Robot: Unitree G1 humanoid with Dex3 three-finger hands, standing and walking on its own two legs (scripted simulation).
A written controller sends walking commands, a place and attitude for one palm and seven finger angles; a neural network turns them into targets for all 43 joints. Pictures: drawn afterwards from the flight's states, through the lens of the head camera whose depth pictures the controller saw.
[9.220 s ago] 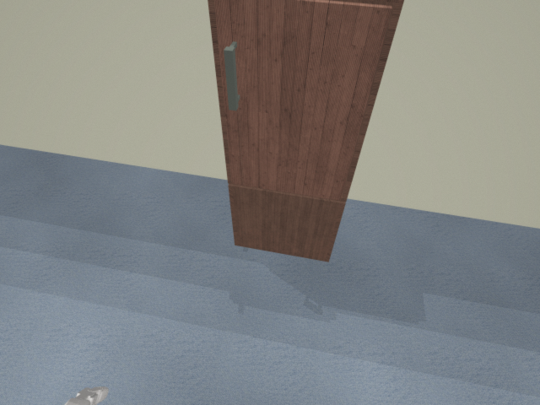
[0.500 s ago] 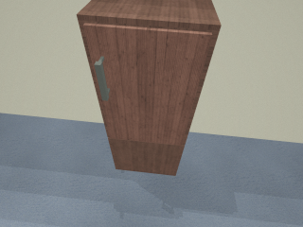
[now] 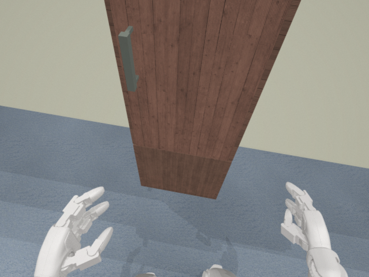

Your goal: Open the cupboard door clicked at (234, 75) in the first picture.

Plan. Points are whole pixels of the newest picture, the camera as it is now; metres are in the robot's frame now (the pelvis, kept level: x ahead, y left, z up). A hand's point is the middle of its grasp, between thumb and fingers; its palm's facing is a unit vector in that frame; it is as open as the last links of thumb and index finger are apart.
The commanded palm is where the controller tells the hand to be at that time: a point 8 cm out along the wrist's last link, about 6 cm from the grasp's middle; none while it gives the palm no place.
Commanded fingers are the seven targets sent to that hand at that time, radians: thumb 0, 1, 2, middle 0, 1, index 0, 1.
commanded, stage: raise the hand with hooked fingers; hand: left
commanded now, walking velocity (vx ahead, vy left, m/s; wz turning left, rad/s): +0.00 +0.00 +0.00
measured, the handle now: (131, 60) +0.59 +0.20 +0.13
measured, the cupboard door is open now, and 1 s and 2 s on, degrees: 0 0 0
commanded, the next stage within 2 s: move the hooked fingers beside the handle in 1.62 s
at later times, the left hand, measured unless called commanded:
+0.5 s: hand (70, 196) +0.23 +0.23 +0.08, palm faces -0.05 -1.00 -0.08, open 11.9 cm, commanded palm +0.21 +0.29 +0.09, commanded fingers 0.00 -0.27 0.40 -0.28 -1.05 -0.28 -1.05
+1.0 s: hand (33, 154) +0.28 +0.30 +0.14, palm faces -0.03 -1.00 -0.07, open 13.9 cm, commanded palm +0.25 +0.34 +0.14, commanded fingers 0.00 -0.50 0.30 -0.30 -1.20 -0.30 -1.20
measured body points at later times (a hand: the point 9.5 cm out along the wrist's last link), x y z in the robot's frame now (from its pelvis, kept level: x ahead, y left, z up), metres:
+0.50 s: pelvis +0.00 +0.01 +0.02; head +0.06 +0.02 +0.47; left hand +0.23 +0.29 +0.09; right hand +0.15 -0.24 -0.06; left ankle -0.03 +0.09 -0.67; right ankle +0.05 -0.08 -0.67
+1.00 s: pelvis +0.01 +0.03 +0.04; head +0.04 +0.03 +0.49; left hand +0.27 +0.35 +0.15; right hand +0.19 -0.19 -0.03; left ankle -0.03 +0.09 -0.67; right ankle +0.05 -0.08 -0.67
